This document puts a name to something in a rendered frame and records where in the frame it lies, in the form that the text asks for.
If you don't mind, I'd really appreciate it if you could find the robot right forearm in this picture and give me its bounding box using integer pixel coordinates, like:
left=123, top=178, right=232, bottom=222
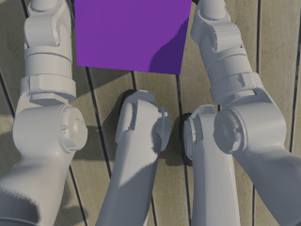
left=190, top=0, right=287, bottom=128

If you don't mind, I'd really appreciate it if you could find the robot left forearm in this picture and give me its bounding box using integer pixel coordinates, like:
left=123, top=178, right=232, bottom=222
left=12, top=0, right=76, bottom=147

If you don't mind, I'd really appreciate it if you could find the right robot foot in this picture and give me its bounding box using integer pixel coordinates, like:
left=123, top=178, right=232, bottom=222
left=179, top=112, right=193, bottom=167

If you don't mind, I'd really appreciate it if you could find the right robot upper arm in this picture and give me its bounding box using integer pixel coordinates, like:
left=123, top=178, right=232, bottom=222
left=213, top=101, right=301, bottom=226

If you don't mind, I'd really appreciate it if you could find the carton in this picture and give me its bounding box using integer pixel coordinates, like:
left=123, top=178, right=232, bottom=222
left=74, top=0, right=192, bottom=75

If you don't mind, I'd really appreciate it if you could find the left robot upper arm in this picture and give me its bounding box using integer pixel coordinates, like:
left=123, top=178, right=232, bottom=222
left=0, top=104, right=88, bottom=226

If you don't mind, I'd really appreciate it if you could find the robot right shin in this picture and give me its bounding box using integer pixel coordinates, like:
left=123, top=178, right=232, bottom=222
left=187, top=105, right=214, bottom=161

